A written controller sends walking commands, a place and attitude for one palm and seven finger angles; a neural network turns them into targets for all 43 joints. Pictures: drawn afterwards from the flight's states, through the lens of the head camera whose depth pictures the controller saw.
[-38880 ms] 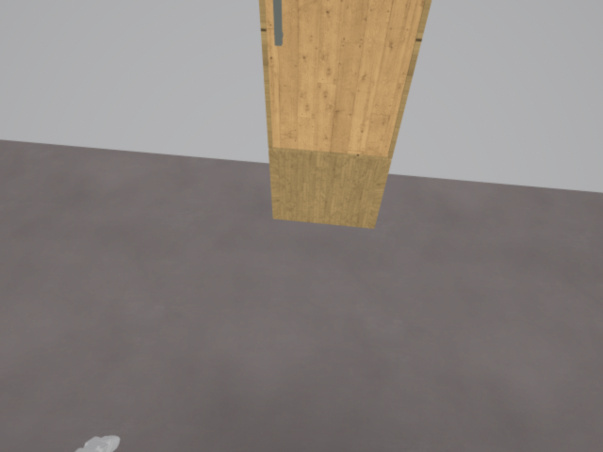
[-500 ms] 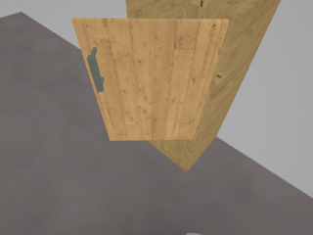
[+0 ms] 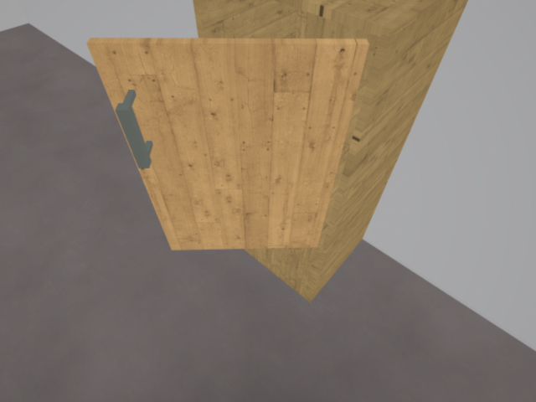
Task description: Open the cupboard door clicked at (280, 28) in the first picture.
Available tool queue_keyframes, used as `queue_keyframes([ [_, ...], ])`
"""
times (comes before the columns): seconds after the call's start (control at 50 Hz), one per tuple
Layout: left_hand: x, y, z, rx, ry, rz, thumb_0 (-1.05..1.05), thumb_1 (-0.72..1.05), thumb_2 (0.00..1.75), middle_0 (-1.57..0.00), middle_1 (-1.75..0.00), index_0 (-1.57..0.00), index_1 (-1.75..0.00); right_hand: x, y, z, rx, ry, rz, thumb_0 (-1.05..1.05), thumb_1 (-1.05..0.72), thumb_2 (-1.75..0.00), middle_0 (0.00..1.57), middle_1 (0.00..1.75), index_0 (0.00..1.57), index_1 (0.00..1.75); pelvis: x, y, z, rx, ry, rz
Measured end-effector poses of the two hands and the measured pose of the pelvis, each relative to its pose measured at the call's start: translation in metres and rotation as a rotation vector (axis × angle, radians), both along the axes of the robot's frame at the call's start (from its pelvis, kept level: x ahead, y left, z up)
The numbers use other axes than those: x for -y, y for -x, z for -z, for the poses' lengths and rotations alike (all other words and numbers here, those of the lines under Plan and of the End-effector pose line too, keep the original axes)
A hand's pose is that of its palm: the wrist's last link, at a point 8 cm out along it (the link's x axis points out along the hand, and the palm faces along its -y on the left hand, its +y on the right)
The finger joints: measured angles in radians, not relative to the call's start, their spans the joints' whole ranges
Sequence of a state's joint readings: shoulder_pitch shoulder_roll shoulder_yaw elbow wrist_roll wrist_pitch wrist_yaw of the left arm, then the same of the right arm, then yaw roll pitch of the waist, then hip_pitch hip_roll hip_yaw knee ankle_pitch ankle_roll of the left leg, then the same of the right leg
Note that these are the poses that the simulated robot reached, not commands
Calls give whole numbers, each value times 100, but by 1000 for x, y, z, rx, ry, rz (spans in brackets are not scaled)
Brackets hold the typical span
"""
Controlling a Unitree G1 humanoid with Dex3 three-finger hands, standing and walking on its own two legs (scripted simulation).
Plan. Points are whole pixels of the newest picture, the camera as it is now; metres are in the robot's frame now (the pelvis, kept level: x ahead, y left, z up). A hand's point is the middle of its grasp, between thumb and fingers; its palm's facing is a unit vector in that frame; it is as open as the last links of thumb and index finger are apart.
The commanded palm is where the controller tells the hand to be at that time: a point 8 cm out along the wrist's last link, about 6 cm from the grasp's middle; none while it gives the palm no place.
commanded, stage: come to a stop and stand still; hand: left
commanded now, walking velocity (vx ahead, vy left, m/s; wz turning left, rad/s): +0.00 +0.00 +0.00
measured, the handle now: (137, 130) +0.52 +0.25 +0.11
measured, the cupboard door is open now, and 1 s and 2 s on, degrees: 43 43 43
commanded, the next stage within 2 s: look again from close up in 0.28 s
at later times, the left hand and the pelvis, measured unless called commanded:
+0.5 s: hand out of the picture +0.01 +0.15 -0.17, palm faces +0.03 -0.98 -0.18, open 7.4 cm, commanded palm none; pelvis +0.02 -0.01 +0.00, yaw +1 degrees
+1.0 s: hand out of the picture +0.03 +0.17 -0.16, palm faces +0.09 -0.97 -0.21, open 7.3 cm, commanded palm +0.10 +0.21 -0.06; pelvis +0.01 -0.01 +0.00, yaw +1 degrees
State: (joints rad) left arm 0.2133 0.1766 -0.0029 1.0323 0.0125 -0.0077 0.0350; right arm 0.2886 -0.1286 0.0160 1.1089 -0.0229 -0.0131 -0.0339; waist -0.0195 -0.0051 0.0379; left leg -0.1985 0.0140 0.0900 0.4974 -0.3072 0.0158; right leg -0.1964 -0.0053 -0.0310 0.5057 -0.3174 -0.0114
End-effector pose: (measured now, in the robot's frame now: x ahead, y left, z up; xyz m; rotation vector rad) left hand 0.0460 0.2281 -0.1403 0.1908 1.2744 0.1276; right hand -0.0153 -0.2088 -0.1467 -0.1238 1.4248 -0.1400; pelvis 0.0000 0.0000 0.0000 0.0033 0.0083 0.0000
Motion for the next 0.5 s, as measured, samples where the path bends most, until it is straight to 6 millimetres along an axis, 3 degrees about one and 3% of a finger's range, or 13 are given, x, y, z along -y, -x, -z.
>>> queue_keyframes([
  [0.26, 16, 43, 4, -139, 23, -53, 0, 91, 90, -20, -29, -20, -30, 25, -50, -5, 54, 44, -44, 1, -92, -90, 20, 29, 20, 30, 8, -14, -3, 4, -3, -7],
  [0.5, 24, 43, 4, -130, 34, -68, 1, 91, 90, -20, -30, -20, -30, 29, -63, -8, 75, 52, -65, 1, -93, -90, 20, 29, 20, 30, 13, -17, -4, 8, -4, -15],
])
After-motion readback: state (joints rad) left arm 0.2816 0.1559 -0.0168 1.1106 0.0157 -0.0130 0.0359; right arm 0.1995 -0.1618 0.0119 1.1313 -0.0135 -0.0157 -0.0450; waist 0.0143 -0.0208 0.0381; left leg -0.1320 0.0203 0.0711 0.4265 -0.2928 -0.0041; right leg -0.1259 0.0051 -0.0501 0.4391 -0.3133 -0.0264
